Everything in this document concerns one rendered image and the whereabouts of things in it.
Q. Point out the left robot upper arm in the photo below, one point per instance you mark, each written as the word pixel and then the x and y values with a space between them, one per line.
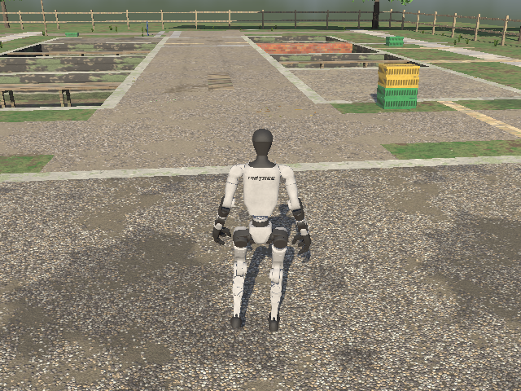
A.
pixel 236 171

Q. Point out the humanoid robot torso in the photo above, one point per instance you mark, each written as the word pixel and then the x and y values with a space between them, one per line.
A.
pixel 260 195

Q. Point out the robot right forearm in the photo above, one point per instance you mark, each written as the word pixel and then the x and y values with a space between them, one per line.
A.
pixel 300 220

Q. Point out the left robot hand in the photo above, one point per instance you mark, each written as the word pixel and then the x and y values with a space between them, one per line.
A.
pixel 216 233

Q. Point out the robot left forearm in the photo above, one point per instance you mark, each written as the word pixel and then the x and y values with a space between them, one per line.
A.
pixel 221 215

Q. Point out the right robot hand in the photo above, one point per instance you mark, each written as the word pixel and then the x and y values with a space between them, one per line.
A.
pixel 305 240

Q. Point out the robot left thigh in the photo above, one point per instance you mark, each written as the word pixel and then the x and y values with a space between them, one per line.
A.
pixel 240 242

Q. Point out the right robot upper arm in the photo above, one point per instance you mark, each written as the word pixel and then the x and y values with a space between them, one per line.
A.
pixel 291 186

